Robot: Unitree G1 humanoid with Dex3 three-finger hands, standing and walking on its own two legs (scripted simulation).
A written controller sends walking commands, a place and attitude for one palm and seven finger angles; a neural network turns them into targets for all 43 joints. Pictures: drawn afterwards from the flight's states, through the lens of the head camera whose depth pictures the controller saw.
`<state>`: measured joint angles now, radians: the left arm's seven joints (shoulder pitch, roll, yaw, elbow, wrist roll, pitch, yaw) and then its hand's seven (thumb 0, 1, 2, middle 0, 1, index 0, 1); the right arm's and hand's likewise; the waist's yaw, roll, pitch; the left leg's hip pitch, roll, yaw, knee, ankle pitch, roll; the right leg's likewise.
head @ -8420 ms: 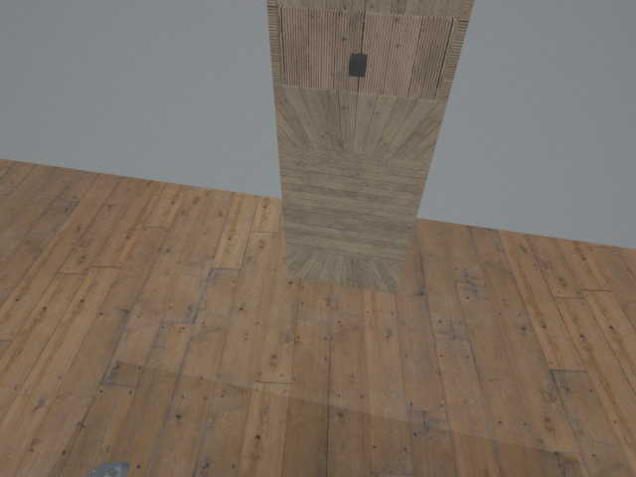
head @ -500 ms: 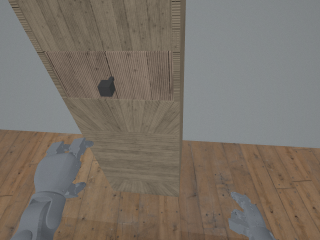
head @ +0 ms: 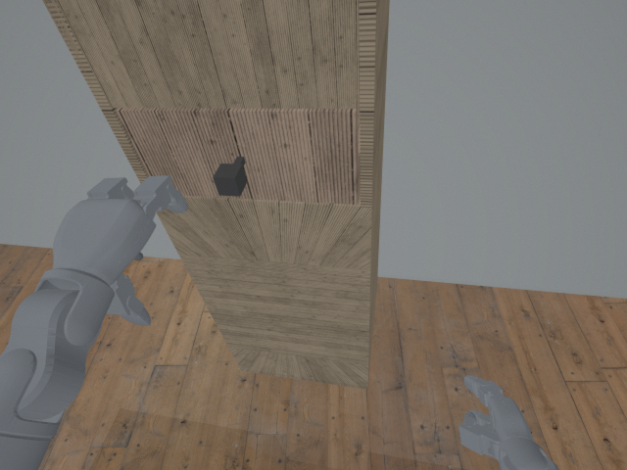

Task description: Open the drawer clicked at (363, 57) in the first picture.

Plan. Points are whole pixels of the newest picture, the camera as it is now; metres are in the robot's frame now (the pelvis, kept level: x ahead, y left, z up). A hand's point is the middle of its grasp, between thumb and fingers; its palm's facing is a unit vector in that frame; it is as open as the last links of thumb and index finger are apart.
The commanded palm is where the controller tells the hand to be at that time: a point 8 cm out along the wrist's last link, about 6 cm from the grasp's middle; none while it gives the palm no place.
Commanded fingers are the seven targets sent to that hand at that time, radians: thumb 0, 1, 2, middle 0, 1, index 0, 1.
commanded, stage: raise the hand with hooked fingers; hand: left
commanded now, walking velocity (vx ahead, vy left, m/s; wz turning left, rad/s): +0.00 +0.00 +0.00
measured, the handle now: (234, 172) +0.51 +0.20 +0.12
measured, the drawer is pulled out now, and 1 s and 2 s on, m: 0.00 0.00 0.00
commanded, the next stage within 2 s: move the hooked fingers above the handle in 0.62 s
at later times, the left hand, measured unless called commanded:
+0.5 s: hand (114, 236) +0.29 +0.25 +0.20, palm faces +0.10 -0.05 -0.99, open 13.9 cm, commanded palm +0.25 +0.25 +0.28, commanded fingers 0.00 -0.50 0.30 -0.30 -1.20 -0.30 -1.20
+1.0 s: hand (141, 228) +0.31 +0.24 +0.19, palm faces +0.08 -0.04 -1.00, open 13.9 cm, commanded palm +0.29 +0.25 +0.27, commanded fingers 0.00 -0.50 0.30 -0.30 -1.20 -0.30 -1.20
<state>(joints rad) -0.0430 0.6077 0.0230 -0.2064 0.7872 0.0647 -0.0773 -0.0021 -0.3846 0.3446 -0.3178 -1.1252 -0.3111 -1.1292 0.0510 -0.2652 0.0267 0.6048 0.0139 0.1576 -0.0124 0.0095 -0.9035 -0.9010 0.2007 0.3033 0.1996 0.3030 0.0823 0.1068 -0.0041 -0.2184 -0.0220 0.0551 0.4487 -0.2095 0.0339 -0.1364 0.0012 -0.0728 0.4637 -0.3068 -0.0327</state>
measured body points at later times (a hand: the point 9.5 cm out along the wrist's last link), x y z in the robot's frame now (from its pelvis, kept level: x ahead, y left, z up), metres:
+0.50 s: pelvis -0.03 +0.01 +0.00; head -0.03 -0.03 +0.45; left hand +0.28 +0.25 +0.26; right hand +0.17 -0.21 -0.10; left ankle +0.02 +0.10 -0.74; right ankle -0.03 -0.09 -0.74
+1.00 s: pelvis -0.04 +0.01 +0.00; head -0.04 -0.02 +0.45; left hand +0.30 +0.24 +0.25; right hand +0.18 -0.19 -0.10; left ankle +0.02 +0.10 -0.74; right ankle -0.03 -0.09 -0.74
